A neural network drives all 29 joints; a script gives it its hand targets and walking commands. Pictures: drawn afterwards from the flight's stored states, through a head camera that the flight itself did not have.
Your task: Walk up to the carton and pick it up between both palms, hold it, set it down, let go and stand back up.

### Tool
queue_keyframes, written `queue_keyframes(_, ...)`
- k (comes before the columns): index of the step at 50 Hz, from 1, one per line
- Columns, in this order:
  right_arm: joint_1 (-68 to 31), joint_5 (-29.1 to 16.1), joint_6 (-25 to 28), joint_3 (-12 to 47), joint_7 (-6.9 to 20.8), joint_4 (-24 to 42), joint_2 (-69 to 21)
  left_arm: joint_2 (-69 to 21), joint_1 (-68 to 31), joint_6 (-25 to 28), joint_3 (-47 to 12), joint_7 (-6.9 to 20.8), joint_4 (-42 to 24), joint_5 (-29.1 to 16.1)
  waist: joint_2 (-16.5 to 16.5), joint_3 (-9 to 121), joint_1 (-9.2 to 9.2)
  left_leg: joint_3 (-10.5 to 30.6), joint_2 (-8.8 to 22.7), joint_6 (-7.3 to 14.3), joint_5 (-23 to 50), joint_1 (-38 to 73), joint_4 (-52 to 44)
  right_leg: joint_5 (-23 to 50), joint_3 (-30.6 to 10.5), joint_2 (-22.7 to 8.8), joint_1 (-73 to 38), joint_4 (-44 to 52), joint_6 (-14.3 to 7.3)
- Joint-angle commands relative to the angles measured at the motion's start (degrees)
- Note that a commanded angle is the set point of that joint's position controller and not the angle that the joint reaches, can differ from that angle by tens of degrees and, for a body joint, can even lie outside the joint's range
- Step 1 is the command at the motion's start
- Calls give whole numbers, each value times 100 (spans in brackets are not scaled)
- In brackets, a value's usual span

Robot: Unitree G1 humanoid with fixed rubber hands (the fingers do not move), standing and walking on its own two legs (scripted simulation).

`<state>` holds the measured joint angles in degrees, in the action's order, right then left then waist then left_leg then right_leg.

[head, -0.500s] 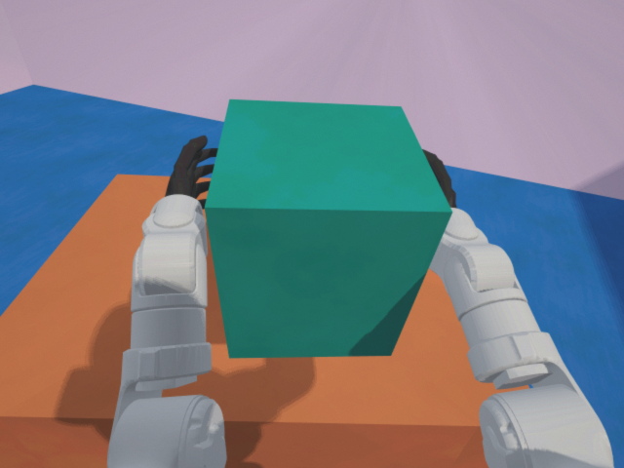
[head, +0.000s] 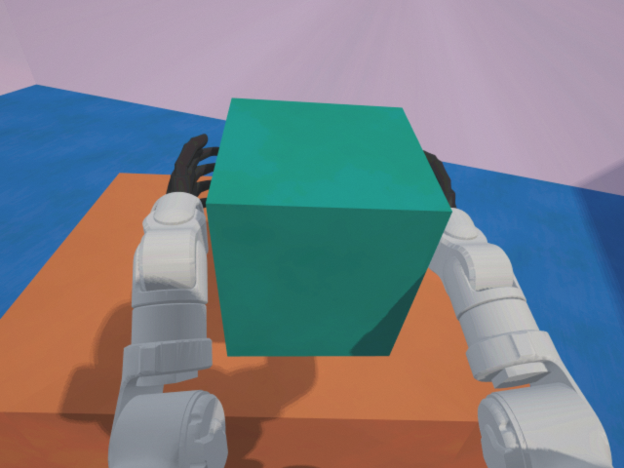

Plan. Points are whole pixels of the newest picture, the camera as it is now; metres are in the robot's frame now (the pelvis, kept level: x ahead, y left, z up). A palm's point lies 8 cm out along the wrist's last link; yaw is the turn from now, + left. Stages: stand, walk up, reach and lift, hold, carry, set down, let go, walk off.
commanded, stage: hold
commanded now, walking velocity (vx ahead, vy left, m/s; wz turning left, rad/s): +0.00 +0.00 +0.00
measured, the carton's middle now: (314, 233) +0.37 +0.00 +0.18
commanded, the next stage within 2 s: none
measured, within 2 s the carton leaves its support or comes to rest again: neither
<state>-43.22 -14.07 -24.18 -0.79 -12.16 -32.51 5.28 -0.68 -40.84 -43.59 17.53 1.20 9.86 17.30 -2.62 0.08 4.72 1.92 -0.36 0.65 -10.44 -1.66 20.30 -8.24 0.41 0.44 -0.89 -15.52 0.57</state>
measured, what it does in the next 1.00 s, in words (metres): stands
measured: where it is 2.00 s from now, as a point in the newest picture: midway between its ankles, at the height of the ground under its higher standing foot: outside the picture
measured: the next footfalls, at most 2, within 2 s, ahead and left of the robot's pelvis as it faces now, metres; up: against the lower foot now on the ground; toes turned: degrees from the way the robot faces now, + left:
none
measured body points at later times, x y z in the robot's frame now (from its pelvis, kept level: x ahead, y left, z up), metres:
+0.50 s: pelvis +0.00 +0.00 +0.00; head -0.06 +0.02 +0.44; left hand +0.39 +0.15 +0.23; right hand +0.39 -0.16 +0.22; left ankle +0.02 +0.11 -0.75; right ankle +0.01 -0.13 -0.75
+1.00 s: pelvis +0.00 +0.00 +0.00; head -0.06 +0.03 +0.44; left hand +0.39 +0.15 +0.23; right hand +0.38 -0.16 +0.22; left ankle +0.02 +0.11 -0.75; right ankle +0.01 -0.13 -0.75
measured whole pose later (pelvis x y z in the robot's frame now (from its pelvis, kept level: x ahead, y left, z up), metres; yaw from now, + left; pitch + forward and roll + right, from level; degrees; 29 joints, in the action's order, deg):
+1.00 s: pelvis +0.00 +0.00 +0.00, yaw +0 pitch -7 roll -1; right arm -44.8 -14.7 -25.1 -0.6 -12.8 -33.6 6.0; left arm 0.3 -41.5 -42.3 16.9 0.5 12.8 15.8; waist -2.3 1.2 5.2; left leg 2.2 -0.2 0.5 -10.8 -2.9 21.2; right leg -8.4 0.6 0.7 -0.1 -15.7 0.4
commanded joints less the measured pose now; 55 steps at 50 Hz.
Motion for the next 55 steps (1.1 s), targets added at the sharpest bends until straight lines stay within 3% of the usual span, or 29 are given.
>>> queue_keyframes(1, -4778, -538, 368, 1859, 533, 2227, -3689, -3359, -3701, 370, -2785, 882, -568, -929, 402, 2486, 126, -208, -228, -182, 1497, 490, -140, 1075, 212, 313, -511, 91, 165)
queue_keyframes(2, -5230, -520, 425, 1778, 541, 2406, -3524, -3407, -3744, 353, -2970, 852, -201, -1068, 455, 2428, 231, -211, -173, -269, 1381, 478, -109, 787, 274, 393, -290, 125, 97)
queue_keyframes(6, -5096, -419, 414, 1741, 590, 2040, -3631, -3452, -3917, 451, -2800, 744, -144, -1053, 383, 2273, 118, -189, -146, -177, 1083, 326, -244, 447, 265, 375, -156, 155, 76)
queue_keyframes(13, -5065, -590, 405, 1855, 567, 1959, -3639, -3393, -3832, 447, -2700, 725, -109, -991, 416, 2445, 32, -177, -195, -193, 1468, 430, -123, 786, 221, 382, -327, 119, 123)
queue_keyframes(25, -4897, -684, 328, 1949, 439, 2167, -3722, -3317, -3788, 458, -2773, 836, -322, -1014, 365, 2335, 162, -156, -284, -221, 1678, 443, -63, 1412, 206, 333, -515, 64, 237)
queue_keyframes(44, -4995, -614, 296, 1828, 529, 2033, -3611, -3398, -3880, 426, -2761, 767, -229, -1037, 420, 2323, 99, -153, -184, -226, 1400, 397, -159, 750, 219, 382, -271, 131, 117)
queue_keyframes(55, -5005, -632, 320, 1825, 525, 1994, -3629, -3391, -3892, 442, -2738, 765, -200, -1027, 421, 2371, 117, -157, -205, -228, 1481, 425, -127, 882, 213, 374, -321, 124, 138)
